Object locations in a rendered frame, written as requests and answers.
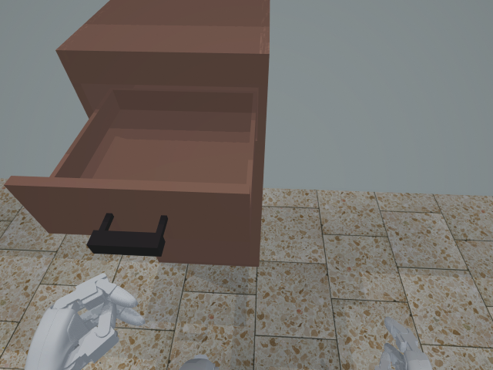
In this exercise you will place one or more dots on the robot right hand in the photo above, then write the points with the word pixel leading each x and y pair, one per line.
pixel 413 358

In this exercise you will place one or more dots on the handle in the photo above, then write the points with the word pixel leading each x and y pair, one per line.
pixel 105 241

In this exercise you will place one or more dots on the cabinet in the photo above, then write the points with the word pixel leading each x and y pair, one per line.
pixel 180 44

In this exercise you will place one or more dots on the robot left hand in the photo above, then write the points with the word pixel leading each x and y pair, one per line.
pixel 62 328

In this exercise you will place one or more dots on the drawer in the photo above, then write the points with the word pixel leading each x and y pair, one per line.
pixel 184 153

